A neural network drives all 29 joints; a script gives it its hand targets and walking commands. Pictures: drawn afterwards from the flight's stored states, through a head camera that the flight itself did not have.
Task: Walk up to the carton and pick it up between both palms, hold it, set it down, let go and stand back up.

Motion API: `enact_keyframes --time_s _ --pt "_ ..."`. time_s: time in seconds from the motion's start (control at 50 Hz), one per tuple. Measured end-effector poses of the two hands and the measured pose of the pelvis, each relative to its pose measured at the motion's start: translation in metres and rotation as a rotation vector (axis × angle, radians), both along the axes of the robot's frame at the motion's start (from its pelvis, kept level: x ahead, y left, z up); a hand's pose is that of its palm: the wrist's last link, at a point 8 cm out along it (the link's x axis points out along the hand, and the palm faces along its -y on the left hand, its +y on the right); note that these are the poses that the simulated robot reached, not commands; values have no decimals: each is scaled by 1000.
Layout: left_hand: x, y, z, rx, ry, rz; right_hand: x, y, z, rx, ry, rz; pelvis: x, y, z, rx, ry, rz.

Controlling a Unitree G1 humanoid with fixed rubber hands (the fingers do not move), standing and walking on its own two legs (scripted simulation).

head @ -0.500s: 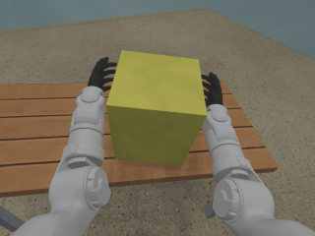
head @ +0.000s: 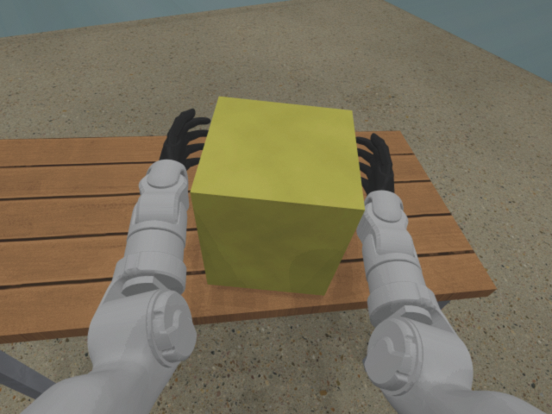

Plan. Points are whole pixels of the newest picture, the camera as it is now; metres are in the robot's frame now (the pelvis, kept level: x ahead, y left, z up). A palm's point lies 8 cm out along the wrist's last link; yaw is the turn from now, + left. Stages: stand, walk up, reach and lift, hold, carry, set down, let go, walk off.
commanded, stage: set down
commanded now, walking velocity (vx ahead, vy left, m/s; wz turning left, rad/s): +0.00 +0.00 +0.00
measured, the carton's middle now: (275, 202) +0.43 -0.01 +0.06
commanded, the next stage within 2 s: none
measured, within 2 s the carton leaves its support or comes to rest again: rests again in 0.76 s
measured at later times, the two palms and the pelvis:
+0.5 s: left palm (178, 175) +0.43 +0.14 +0.12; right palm (377, 198) +0.39 -0.16 +0.11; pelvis +0.00 +0.00 +0.00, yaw +0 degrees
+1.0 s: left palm (183, 182) +0.44 +0.13 +0.10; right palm (374, 205) +0.39 -0.17 +0.09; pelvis +0.01 +0.00 +0.00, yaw -1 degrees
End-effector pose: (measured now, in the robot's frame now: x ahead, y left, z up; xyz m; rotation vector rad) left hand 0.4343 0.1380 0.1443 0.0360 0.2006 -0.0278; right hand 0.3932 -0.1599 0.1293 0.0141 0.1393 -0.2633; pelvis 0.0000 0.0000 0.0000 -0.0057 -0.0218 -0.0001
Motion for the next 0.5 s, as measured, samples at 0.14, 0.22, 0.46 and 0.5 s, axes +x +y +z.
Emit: enact_keyframes --time_s 0.14,0.22,0.46,0.5 --pt "0 2 -7 -9 -4 7 2 1 -2 -13 -11 11 1 -1 0 1 17 -7" --pt "-2 4 -10 -11 0 12 2 3 -2 -22 -11 18 2 -2 0 1 20 -4" --pt "-6 0 -22 -11 24 -2 -6 0 -14 -13 5 1 -3 -3 0 1 24 0" --pt "-5 -1 -21 -12 22 -5 -6 -1 -15 -14 3 -3 -3 -2 0 2 24 -2"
